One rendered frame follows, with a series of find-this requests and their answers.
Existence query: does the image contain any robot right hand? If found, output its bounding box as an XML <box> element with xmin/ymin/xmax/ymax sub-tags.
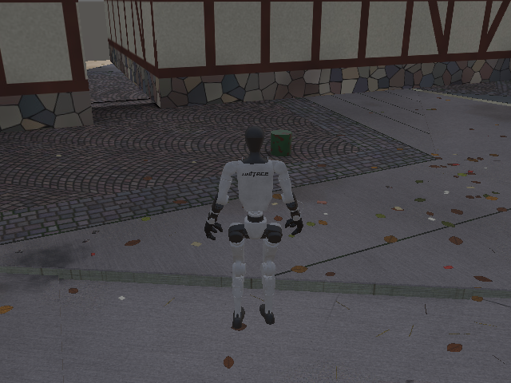
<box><xmin>285</xmin><ymin>218</ymin><xmax>303</xmax><ymax>235</ymax></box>

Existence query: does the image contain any right robot forearm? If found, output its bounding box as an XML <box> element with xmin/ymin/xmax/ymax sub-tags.
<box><xmin>286</xmin><ymin>192</ymin><xmax>301</xmax><ymax>221</ymax></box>

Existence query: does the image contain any right robot upper arm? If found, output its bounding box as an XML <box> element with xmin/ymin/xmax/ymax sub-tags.
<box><xmin>271</xmin><ymin>160</ymin><xmax>295</xmax><ymax>203</ymax></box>

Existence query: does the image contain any left robot upper arm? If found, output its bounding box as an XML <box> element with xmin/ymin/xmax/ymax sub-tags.
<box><xmin>216</xmin><ymin>161</ymin><xmax>239</xmax><ymax>205</ymax></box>

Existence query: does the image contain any robot torso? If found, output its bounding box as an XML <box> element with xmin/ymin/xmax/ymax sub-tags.
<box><xmin>236</xmin><ymin>157</ymin><xmax>274</xmax><ymax>239</ymax></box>

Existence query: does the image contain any robot left hand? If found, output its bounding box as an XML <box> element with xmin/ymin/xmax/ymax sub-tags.
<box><xmin>204</xmin><ymin>221</ymin><xmax>223</xmax><ymax>240</ymax></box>

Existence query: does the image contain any robot left foot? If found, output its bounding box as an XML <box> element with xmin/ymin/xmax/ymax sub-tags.
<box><xmin>232</xmin><ymin>307</ymin><xmax>245</xmax><ymax>329</ymax></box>

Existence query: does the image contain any left robot forearm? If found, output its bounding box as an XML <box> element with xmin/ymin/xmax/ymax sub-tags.
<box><xmin>207</xmin><ymin>192</ymin><xmax>224</xmax><ymax>224</ymax></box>

